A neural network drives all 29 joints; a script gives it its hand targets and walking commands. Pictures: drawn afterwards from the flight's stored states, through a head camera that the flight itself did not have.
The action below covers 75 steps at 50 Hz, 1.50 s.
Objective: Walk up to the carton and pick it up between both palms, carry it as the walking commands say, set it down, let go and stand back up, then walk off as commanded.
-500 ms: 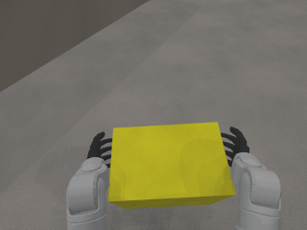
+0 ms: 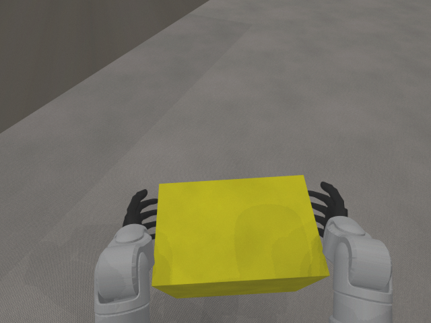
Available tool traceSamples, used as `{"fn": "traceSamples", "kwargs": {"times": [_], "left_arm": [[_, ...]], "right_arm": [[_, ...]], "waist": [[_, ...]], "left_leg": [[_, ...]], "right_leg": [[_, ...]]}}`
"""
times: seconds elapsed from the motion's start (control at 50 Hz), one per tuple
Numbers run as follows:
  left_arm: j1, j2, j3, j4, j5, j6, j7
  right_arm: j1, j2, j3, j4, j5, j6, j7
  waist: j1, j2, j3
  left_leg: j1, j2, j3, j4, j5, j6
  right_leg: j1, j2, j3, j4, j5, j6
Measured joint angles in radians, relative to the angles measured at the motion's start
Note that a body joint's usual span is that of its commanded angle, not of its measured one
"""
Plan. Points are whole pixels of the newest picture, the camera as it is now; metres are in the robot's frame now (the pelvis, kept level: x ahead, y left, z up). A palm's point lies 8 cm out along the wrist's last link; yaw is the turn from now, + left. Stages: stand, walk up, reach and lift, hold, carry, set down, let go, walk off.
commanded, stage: carry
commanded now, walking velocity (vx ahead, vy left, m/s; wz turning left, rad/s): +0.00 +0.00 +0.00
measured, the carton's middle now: (233, 242) +0.29 +0.00 -0.01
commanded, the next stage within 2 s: none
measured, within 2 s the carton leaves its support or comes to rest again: neither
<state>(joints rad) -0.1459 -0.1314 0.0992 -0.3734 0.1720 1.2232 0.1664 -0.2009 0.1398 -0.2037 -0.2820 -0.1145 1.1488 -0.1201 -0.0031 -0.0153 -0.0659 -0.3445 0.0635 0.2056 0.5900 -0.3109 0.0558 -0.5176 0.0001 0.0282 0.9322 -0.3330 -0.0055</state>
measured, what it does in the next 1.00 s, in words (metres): steps on the spot: right foot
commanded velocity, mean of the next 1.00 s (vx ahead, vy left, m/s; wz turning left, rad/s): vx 0.00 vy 0.00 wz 0.00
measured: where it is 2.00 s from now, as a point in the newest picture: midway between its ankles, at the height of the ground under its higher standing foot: outside the picture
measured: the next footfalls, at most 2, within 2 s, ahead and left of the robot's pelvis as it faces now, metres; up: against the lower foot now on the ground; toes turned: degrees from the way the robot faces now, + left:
right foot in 0.12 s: +0.06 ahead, -0.14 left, +0.00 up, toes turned +1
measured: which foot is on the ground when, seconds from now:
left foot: down 0.00-1.00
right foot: up 0.00-0.10, down 0.12-1.00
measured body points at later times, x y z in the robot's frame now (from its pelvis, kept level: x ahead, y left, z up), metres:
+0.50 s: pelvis -0.04 -0.02 +0.00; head -0.04 -0.02 +0.45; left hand +0.24 +0.14 +0.08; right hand +0.25 -0.20 +0.07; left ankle -0.03 +0.08 -0.73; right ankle +0.02 -0.14 -0.73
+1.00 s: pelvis -0.05 -0.02 +0.00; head -0.05 -0.02 +0.45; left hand +0.23 +0.14 +0.07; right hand +0.24 -0.20 +0.07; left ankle -0.03 +0.08 -0.73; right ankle +0.02 -0.14 -0.73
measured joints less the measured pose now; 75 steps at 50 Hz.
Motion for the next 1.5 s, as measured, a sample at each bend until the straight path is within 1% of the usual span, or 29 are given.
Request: {"fn": "traceSamples", "kwargs": {"times": [0.04,0.08,0.12,0.14,0.2,0.26,0.32,0.58,0.82,1.5], "left_arm": [[-0.002,0.0,0.0,0.0,0.0,-0.002,0.0],[-0.002,0.0,0.0,0.0,0.0,-0.003,0.0],[-0.002,0.0,0.0,0.0,0.0,-0.003,0.0],[-0.002,0.0,0.0,0.0,0.0,-0.004,0.0],[-0.002,-0.001,0.0,0.001,0.0,-0.005,0.0],[-0.002,-0.001,-0.002,0.001,0.0,-0.014,-0.002],[-0.002,-0.001,-0.001,0.001,0.0,-0.013,-0.002],[-0.002,-0.001,0.007,0.031,0.0,-0.005,0.002],[-0.002,-0.001,0.009,0.043,0.0,-0.013,0.002],[-0.002,-0.001,0.025,0.112,0.0,-0.091,-0.004]], "right_arm": [[0.0,0.0,0.0,-0.003,0.0,0.0,0.0],[0.0,0.0,0.0,-0.003,0.0,0.0,0.0],[0.0,0.0,0.0,-0.003,0.0,0.0,0.0],[0.0,0.0,0.0,-0.002,0.0,-0.001,0.0],[0.001,0.0,0.0,-0.002,0.0,-0.002,-0.001],[0.001,0.0,0.0,-0.011,0.0,-0.002,-0.001],[0.0,0.0,0.0,-0.007,0.0,-0.003,-0.001],[0.0,0.0,0.0,0.036,0.0,-0.003,-0.007],[0.0,-0.001,0.0,0.045,0.0,-0.004,-0.01],[0.001,-0.001,0.0,0.116,-0.001,-0.073,-0.011]], "waist": [[0.0,-0.001,-0.01],[0.001,-0.001,-0.011],[0.001,-0.001,-0.011],[0.0,0.001,-0.011],[-0.001,0.002,-0.011],[-0.002,0.003,-0.011],[-0.002,0.002,-0.012],[-0.002,0.001,-0.021],[-0.002,0.001,-0.021],[-0.002,0.001,-0.028]], "left_leg": [[-0.022,0.0,0.001,0.0,0.007,0.0],[-0.038,0.0,0.002,0.0,0.012,-0.001],[-0.05,-0.001,0.004,0.011,0.011,-0.01],[-0.058,0.001,0.004,0.018,0.009,-0.015],[-0.054,0.002,0.003,0.018,0.008,-0.021],[-0.011,0.002,0.003,0.016,-0.026,-0.025],[-0.001,0.003,0.004,0.013,-0.024,-0.033],[-0.004,0.003,0.004,0.017,0.006,-0.034],[-0.009,0.003,0.004,0.017,0.012,-0.034],[-0.009,0.003,0.003,0.017,0.012,-0.033]], "right_leg": [[0.007,0.0,0.001,-0.057,-0.012,0.0],[0.03,0.0,0.001,-0.171,-0.002,0.0],[0.066,-0.001,0.001,-0.308,0.117,0.0],[0.071,-0.001,0.0,-0.329,0.128,0.002],[0.071,0.001,0.0,-0.331,0.084,0.004],[0.071,0.004,-0.001,-0.33,0.085,0.004],[0.072,0.004,0.0,-0.329,0.097,0.004],[0.072,0.003,0.0,-0.331,0.126,0.004],[0.072,0.003,0.0,-0.34,0.138,0.004],[0.072,0.003,0.0,-0.342,0.139,0.004]]}}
